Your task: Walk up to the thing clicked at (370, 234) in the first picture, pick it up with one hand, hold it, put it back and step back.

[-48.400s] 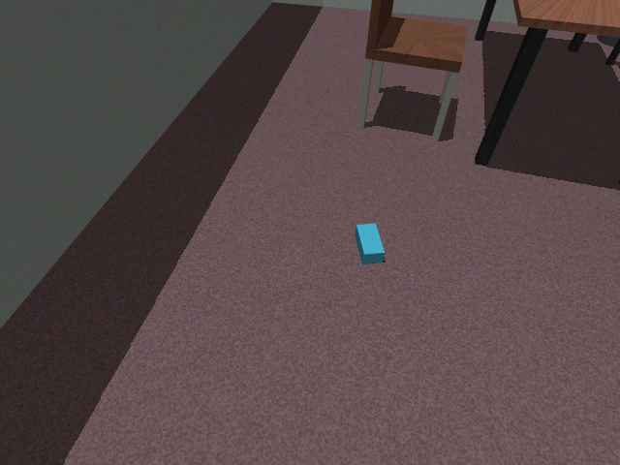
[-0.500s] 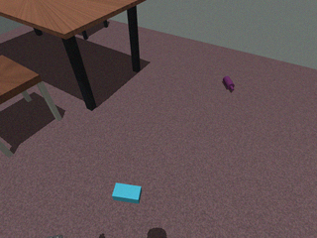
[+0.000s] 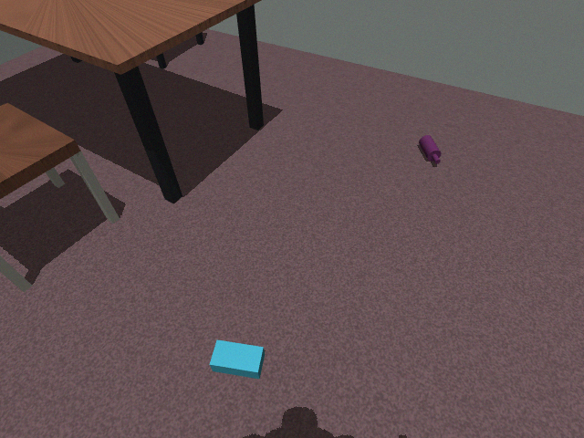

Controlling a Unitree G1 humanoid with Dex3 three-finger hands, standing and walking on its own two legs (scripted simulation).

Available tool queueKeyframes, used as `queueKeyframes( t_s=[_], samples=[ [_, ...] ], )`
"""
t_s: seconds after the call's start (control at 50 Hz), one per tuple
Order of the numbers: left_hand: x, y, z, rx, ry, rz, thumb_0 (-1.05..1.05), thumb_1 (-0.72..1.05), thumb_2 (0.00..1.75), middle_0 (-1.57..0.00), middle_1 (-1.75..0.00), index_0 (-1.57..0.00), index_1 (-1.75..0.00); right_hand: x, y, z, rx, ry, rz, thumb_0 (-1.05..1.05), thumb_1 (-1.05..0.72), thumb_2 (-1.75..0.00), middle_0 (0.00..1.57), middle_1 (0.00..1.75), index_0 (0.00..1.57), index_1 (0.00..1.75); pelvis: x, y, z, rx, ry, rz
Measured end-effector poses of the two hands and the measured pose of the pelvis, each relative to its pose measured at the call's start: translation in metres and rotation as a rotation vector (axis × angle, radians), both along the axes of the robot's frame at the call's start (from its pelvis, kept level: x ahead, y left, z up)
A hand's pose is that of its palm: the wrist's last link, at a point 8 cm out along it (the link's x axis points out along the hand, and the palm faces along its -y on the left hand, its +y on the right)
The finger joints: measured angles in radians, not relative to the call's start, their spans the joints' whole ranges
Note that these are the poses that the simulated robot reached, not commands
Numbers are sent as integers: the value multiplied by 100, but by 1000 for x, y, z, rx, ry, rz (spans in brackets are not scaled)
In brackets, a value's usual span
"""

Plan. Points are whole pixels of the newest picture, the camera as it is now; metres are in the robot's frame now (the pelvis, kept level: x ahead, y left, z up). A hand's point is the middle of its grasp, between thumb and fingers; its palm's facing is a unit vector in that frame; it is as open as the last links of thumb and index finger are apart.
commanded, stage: stand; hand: left
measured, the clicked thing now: (238, 359) +0.49 +0.21 -0.75
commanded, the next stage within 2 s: rise first in 1.44 s
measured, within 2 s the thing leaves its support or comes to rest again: neither
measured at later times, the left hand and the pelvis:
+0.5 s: hand out of the picture +0.09 +0.25 -0.15, palm faces -0.02 -0.94 -0.34, open 7.4 cm; pelvis +0.00 +0.00 +0.00, yaw +0 degrees
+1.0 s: hand out of the picture +0.08 +0.25 -0.15, palm faces -0.03 -0.94 -0.34, open 7.4 cm; pelvis +0.01 +0.00 +0.00, yaw +0 degrees
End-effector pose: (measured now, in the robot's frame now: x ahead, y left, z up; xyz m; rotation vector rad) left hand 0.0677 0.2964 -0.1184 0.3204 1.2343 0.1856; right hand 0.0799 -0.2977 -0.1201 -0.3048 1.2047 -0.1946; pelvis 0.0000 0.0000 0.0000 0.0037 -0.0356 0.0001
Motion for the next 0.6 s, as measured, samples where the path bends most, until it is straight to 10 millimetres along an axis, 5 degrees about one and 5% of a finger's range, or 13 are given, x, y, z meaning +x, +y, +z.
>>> queueKeyframes(
  t_s=[0.3, 0.6],
  samples=[
    [25, -4, 5, -2, -44, -6, 0, 90, 89, -20, -30, -20, -30, -2, -2, 0, -4, 13, -13, 0, -90, -90, 20, 30, 21, 30, 6, -2, 2, 0, -2, 0],
    [9, -3, 5, 6, -23, 9, 0, 90, 89, -20, -30, -20, -30, -18, -4, -3, 3, 32, -14, 0, -90, -90, 20, 30, 21, 30, 0, -5, 1, 1, -5, 0]
  ],
)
